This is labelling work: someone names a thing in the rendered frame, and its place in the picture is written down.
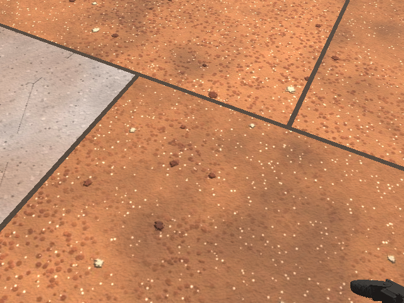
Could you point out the robot right hand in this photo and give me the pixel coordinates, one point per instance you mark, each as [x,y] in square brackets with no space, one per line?
[387,292]

